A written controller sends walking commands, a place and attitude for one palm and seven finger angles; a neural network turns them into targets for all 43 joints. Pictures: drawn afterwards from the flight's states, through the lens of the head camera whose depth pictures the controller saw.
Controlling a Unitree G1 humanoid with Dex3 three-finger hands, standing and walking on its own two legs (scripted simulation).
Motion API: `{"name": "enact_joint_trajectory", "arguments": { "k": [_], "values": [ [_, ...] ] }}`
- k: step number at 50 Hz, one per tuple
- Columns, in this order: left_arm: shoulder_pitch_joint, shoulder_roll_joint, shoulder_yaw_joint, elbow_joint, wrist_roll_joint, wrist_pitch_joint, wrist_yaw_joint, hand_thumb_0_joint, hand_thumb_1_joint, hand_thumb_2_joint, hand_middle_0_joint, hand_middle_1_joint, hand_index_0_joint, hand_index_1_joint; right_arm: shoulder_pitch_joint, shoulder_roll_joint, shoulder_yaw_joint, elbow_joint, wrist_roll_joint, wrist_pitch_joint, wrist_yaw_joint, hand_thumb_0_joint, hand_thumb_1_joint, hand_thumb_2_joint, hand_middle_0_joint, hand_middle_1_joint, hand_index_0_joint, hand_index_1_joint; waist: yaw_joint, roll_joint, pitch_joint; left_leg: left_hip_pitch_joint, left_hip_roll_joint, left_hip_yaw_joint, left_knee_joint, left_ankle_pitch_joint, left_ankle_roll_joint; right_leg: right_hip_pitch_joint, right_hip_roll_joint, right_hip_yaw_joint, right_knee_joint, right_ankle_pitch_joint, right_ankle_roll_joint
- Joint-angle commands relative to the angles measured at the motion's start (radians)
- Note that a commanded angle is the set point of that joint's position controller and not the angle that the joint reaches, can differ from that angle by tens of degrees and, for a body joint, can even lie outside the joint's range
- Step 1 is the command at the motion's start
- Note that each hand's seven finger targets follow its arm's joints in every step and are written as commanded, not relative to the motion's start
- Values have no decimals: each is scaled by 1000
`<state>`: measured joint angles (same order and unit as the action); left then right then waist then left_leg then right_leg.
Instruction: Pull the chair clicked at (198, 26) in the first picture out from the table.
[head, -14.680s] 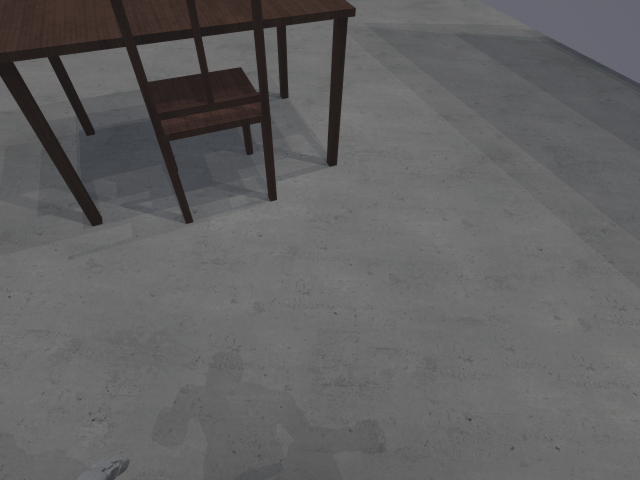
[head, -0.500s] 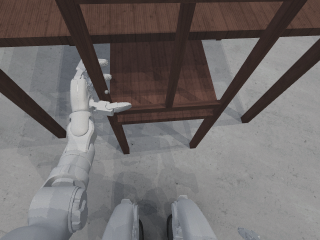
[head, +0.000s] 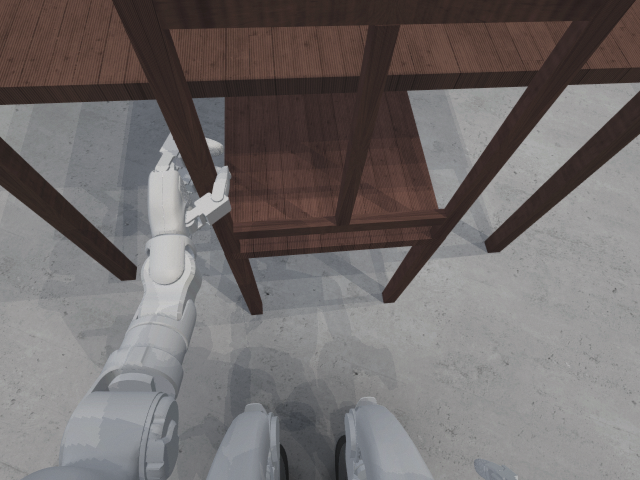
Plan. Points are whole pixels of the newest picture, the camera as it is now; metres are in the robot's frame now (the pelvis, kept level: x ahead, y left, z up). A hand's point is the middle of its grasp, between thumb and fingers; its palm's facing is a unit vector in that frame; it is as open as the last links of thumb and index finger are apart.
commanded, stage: hook a spindle and tug to test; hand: left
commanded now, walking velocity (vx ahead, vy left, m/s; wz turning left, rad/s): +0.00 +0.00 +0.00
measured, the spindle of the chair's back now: (356, 152) +0.50 -0.06 +0.05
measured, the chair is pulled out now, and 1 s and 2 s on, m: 0.00 0.05 0.16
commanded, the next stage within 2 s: step backward, pulling the chair out in 0.46 s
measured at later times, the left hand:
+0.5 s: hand (226, 224) +0.42 +0.10 +0.02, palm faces +0.05 -1.00 -0.03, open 5.9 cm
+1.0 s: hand (224, 234) +0.39 +0.10 +0.04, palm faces -0.08 -0.99 -0.14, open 5.7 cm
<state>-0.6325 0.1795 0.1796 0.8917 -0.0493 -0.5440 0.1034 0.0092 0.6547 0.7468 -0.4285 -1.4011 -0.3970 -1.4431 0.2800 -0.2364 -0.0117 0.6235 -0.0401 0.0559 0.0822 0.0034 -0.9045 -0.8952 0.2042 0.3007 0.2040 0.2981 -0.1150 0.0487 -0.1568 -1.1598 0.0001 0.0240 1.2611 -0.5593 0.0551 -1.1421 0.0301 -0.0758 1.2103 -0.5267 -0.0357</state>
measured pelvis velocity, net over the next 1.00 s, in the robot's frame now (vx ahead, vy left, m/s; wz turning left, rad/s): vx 0.01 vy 0.00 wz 0.00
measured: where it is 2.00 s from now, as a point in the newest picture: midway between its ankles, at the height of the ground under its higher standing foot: outside the picture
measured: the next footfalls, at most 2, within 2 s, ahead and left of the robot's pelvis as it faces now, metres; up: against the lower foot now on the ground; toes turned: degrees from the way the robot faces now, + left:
left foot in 1.72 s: -0.14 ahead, +0.15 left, +0.00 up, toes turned +3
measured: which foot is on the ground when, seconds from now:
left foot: down 0.00-1.00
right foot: down 0.00-1.00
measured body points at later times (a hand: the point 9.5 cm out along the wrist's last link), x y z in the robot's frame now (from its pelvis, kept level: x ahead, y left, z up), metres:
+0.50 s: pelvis +0.01 -0.01 +0.01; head +0.14 +0.00 +0.44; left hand +0.41 +0.16 +0.02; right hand +0.12 -0.25 -0.12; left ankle +0.01 +0.08 -0.62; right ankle +0.02 -0.10 -0.62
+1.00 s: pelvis +0.01 +0.00 +0.10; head +0.12 +0.01 +0.54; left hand +0.39 +0.15 +0.05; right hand +0.09 -0.27 -0.02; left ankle +0.01 +0.08 -0.62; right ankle +0.02 -0.10 -0.62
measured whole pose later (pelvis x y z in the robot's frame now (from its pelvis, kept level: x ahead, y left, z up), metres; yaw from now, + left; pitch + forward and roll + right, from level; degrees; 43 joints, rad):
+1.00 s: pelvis +0.01 +0.00 +0.10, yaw +0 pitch +11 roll -1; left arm -0.49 0.16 0.00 0.96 -0.04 -0.21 0.09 0.08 0.66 0.70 -0.23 -1.16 -0.48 -1.45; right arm 0.25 -0.26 -0.01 0.62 0.05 0.16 -0.10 0.00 -0.90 -0.90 0.21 0.30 0.21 0.30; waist -0.10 0.02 0.02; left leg -0.50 -0.01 0.04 0.59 -0.29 0.05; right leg -0.49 0.04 -0.03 0.53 -0.24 -0.02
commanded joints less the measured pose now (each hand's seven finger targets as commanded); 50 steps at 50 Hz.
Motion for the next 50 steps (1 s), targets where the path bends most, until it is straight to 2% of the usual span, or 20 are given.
{"name": "enact_joint_trajectory", "arguments": {
  "k": [1, 5, 7, 8, 10, 17, 21, 22, 26, 28, 29, 30, 31, 32, 35, 37, 40, 41, 46, 50],
  "values": [
    [-253, 81, -46, -260, 22, -73, -38, 0, 900, 900, -500, -1450, -500, -1450, 117, -156, -53, -93, 7, -20, -7, 0, -900, -900, 200, 300, 200, 300, -20, 30, -513, 399, 9, -88, -145, 488, -35, 285, 1, 54, -136, 415, -1],
    [-167, 75, -45, -318, 10, -70, -40, 0, 900, 900, -500, -1450, -500, -1450, 105, -146, -53, -105, 9, -22, -6, 0, -900, -900, 200, 300, 200, 300, -5, 16, -518, 388, 6, -71, -148, 503, -33, 336, 0, 62, -142, 459, 2],
    [-116, 44, -66, -322, 5, -65, -43, 0, 900, 900, -500, -1450, -500, -1450, 101, -142, -53, -112, 11, -25, -3, 0, -900, -900, 200, 300, 200, 300, -2, 15, -497, 396, 8, -71, -150, 515, -34, 326, 1, 58, -143, 462, 2],
    [-111, 82, -36, -338, 4, -69, -38, 0, 900, 900, -500, -1450, -500, -1450, 99, -148, -53, -111, 13, -24, -5, 0, -900, -900, 200, 300, 200, 300, 3, -5, -487, 386, 12, -75, -152, 513, -35, 327, 0, 58, -140, 462, 1],
    [-103, 69, -49, -354, 4, -70, -35, 0, 900, 900, -500, -1450, -500, -1450, 95, -142, -52, -114, 12, -26, -6, 0, -900, -900, 200, 300, 200, 300, 1, -16, -478, 363, 7, -69, -150, 497, -32, 347, 0, 63, -140, 470, 3],
    [-57, 21, -101, -425, 12, -73, -30, 0, 900, 900, -500, -1450, -500, -1450, 81, -139, -58, -122, 11, -33, -6, 0, -900, -900, 200, 300, 200, 300, 7, 35, -502, 431, 11, -76, -142, 558, -41, 312, -3, 57, -129, 481, 2],
    [-30, 27, -104, -460, 13, -67, -28, 0, 900, 900, -500, -1450, -500, -1450, 70, -138, -56, -131, 14, -36, -10, 0, -900, -900, 200, 300, 200, 300, 12, 11, -502, 417, 9, -76, -144, 547, -39, 331, -4, 58, -125, 487, 0],
    [-23, 7, -122, -455, 16, -65, -28, 0, 900, 900, -500, -1450, -500, -1450, 65, -134, -57, -129, 13, -36, -10, 0, -900, -900, 200, 300, 200, 300, 9, 2, -501, 418, 9, -78, -143, 547, -39, 329, -5, 57, -126, 488, 2],
    [-59, 28, -109, -451, 21, -66, -19, 0, 900, 900, -500, -1450, -500, -1450, 58, -136, -54, -124, 13, -41, -19, 0, -900, -900, 200, 300, 200, 300, -2, -33, -477, 374, 5, -76, -136, 485, -32, 328, -4, 63, -126, 459, 4],
    [-166, -11, -155, -435, 29, -67, -17, 0, 900, 900, -500, -1450, -500, -1450, 52, -134, -53, -109, 13, -44, -22, 0, -900, -900, 200, 300, 200, 300, -35, -16, -447, 371, 6, -84, -130, 442, -31, 276, -8, 60, -130, 414, 8],
    [-261, 310, -24, -603, 73, 61, 23, 0, 900, 900, -500, -1450, -500, -1450, 106, -136, -63, -191, 75, 39, -56, 0, -900, -900, 200, 300, 200, 300, 30, 19, -677, 631, 17, -50, -329, 424, -17, 721, -82, 184, -348, 465, 14],
    [-267, 244, -74, -652, 57, 124, 28, 0, 900, 900, -500, -1450, -500, -1450, 107, -113, -60, -224, 95, 57, -90, 0, -900, -900, 200, 300, 200, 300, 8, 45, -632, 682, 6, -31, -384, 448, -9, 809, -86, 179, -403, 614, 19],
    [-254, 232, -84, -674, 47, 156, 29, 0, 900, 900, -500, -1450, -500, -1450, 116, -115, -55, -233, 98, 59, -110, 0, -900, -900, 200, 300, 200, 300, 5, 44, -620, 697, 7, -41, -406, 488, -11, 814, -92, 165, -405, 703, 20],
    [-158, 205, -95, -595, 52, 199, 28, 0, 900, 900, -500, -1450, -500, -1450, 77, -108, -44, -225, 100, 69, -123, 0, -900, -900, 200, 300, 200, 300, 10, 65, -567, 691, 15, -50, -425, 524, -13, 790, -97, 159, -405, 733, 22],
    [2, 111, -168, -353, 42, 298, 19, 0, 900, 900, -500, -1450, -500, -1450, 32, -115, -22, -188, 107, 99, -147, 0, -900, -900, 200, 300, 200, 300, 14, -54, -325, 649, 56, -88, -538, 400, -3, 752, -104, 138, -502, 559, 48],
    [-29, 118, -165, -292, 44, 313, 21, 0, 900, 900, -500, -1450, -500, -1450, 36, -126, -17, -161, 102, 100, -166, 0, -900, -900, 200, 300, 200, 300, 15, -68, -283, 689, 74, -99, -592, 521, -1, 793, -109, 132, -539, 669, 55],
    [-99, 129, -163, -202, 39, 307, 12, 0, 900, 900, -500, -1450, -500, -1450, 53, -138, -20, -126, 95, 99, -181, 0, -900, -900, 200, 300, 200, 300, 18, -57, -276, 788, 101, -99, -624, 723, -9, 839, -118, 136, -597, 824, 59],
    [-126, 139, -160, -181, 42, 301, 10, 0, 900, 900, -500, -1450, -500, -1450, 53, -142, -22, -113, 93, 97, -187, 0, -900, -900, 200, 300, 200, 300, 18, -26, -266, 820, 105, -94, -634, 771, -11, 846, -124, 137, -617, 863, 57],
    [-114, 120, -180, -101, 40, 283, -12, 0, 900, 900, -500, -1450, -500, -1450, 59, -143, -31, -72, 93, 82, -192, 0, -900, -900, 200, 300, 200, 300, 30, 49, -278, 950, 132, -125, -669, 951, -21, 865, -118, 130, -661, 851, 33],
    [-46, 107, -193, -135, 31, 275, -27, 0, 900, 900, -500, -1450, -500, -1450, 37, -141, -35, -78, 90, 72, -187, 0, -900, -900, 200, 300, 200, 300, 42, 78, -305, 1006, 147, -133, -691, 997, -32, 887, -120, 135, -689, 829, 17]
  ]
}}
